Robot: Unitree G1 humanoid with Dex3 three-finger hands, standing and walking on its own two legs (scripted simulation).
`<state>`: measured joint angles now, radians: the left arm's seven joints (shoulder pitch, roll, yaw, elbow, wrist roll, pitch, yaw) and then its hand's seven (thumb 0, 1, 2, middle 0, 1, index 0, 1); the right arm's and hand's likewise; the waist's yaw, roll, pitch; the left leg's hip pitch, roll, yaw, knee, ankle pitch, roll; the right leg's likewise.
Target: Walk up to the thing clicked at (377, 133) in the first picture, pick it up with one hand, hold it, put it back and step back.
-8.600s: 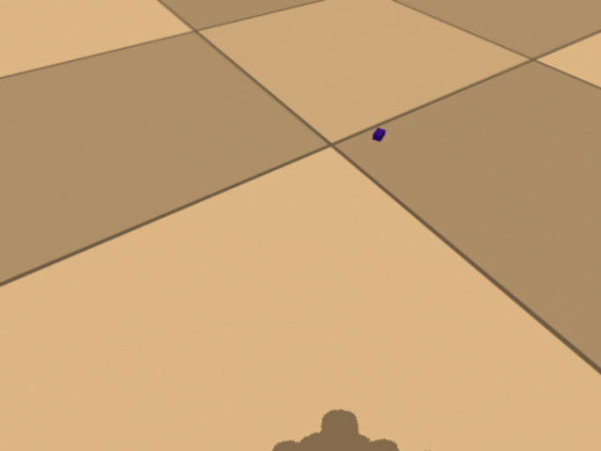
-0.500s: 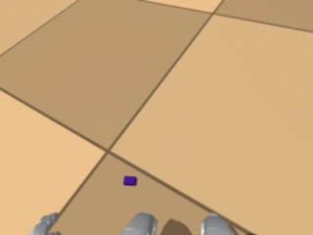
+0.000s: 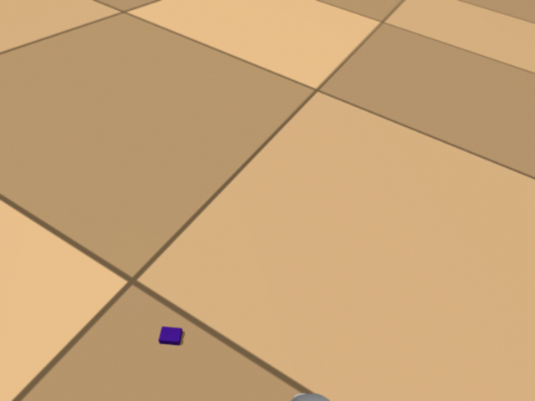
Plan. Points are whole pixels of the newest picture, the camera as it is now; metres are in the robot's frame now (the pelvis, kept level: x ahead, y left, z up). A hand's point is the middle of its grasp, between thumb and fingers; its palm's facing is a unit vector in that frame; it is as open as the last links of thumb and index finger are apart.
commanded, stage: walk up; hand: left
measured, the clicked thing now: (170, 335) +0.48 +0.25 -0.75
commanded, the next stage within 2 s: stand in 1.12 s
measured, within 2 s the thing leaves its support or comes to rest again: neither
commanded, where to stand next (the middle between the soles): +0.11 -0.01 m, yaw -2 degrees
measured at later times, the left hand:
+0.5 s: hand out of the picture +0.16 +0.23 -0.12, palm faces +0.00 -0.85 -0.53, open 7.4 cm
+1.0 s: hand out of the picture +0.05 +0.25 -0.18, palm faces -0.06 -0.94 -0.33, open 7.4 cm
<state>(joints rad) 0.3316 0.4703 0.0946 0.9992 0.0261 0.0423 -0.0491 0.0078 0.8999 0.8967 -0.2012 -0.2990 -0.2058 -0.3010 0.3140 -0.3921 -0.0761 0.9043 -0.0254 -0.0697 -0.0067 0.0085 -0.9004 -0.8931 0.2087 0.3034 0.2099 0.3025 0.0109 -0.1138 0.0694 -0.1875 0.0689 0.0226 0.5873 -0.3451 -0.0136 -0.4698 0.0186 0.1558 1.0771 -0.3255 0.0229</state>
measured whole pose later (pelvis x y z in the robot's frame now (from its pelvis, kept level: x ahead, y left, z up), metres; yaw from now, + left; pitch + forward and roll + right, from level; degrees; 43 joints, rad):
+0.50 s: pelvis +0.03 -0.05 -0.02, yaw +0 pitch -2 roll +0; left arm 0.13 0.36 0.04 0.85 0.00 -0.05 0.07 0.00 0.89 0.90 -0.21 -0.30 -0.21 -0.30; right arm 0.20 -0.43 -0.07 0.86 -0.02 0.09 0.01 0.01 -0.91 -0.89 0.20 0.30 0.20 0.30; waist -0.02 0.12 0.18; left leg -0.51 -0.06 -0.17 1.27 -0.48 -0.02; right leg -0.41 -0.06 -0.01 0.72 -0.27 0.01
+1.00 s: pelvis +0.01 -0.03 -0.01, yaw -2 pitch -2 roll +0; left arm 0.26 0.44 0.08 0.98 0.03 0.04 -0.05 0.01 0.90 0.90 -0.20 -0.30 -0.21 -0.30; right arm 0.27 -0.41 -0.06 0.87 -0.04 -0.07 0.00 0.01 -0.90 -0.89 0.21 0.30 0.21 0.30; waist 0.01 -0.08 0.09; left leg -0.28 0.08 0.00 0.70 -0.39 0.01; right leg -0.37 0.00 0.02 0.96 -0.56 -0.01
